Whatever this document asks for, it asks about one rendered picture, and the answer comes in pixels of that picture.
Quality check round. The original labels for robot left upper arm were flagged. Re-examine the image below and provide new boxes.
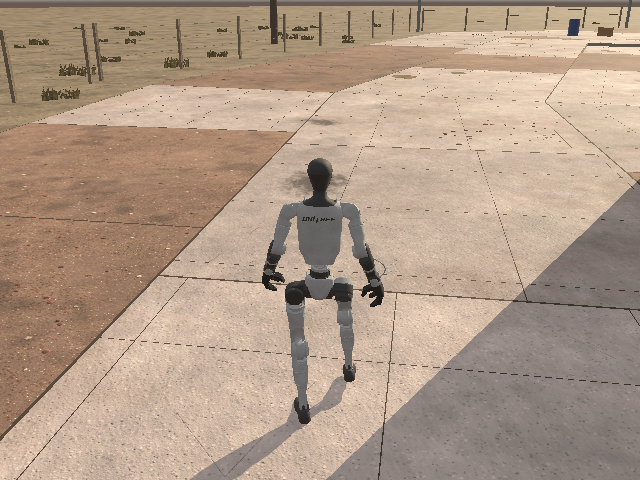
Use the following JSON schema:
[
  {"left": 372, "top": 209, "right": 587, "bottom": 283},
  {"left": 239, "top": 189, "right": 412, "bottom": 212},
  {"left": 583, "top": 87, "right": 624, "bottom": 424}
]
[{"left": 270, "top": 201, "right": 300, "bottom": 256}]

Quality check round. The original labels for left robot hand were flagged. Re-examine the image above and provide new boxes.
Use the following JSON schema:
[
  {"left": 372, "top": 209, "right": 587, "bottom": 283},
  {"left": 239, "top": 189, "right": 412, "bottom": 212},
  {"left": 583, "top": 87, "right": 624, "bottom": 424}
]
[{"left": 262, "top": 272, "right": 285, "bottom": 291}]

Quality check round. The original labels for left robot foot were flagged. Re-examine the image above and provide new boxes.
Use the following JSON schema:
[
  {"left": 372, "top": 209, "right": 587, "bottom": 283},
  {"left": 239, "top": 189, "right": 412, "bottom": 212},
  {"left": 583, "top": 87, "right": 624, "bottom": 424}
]
[{"left": 294, "top": 397, "right": 311, "bottom": 424}]

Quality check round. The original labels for right robot forearm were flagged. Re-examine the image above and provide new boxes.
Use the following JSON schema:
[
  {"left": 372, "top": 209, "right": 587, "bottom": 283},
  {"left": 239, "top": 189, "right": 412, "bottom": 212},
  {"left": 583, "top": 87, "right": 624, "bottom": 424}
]
[{"left": 359, "top": 243, "right": 381, "bottom": 287}]

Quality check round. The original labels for robot right upper arm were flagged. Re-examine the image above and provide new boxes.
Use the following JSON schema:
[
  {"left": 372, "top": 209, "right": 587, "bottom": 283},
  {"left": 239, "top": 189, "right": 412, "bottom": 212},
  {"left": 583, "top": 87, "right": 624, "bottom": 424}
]
[{"left": 340, "top": 202, "right": 368, "bottom": 259}]

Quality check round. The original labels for right robot shin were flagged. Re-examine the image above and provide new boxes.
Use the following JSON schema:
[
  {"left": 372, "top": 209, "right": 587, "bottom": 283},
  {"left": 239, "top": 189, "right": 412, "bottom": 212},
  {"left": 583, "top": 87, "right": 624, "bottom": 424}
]
[{"left": 340, "top": 309, "right": 354, "bottom": 369}]

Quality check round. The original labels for left robot forearm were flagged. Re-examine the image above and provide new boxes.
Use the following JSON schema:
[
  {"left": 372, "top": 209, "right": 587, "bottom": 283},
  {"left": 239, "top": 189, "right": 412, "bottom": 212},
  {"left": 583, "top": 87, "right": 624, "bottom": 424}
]
[{"left": 263, "top": 240, "right": 281, "bottom": 276}]

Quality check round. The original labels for right robot hand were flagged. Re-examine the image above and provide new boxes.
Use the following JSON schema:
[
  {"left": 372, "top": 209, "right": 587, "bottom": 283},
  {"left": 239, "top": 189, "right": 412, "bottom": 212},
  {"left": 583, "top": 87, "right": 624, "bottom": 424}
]
[{"left": 361, "top": 282, "right": 384, "bottom": 307}]

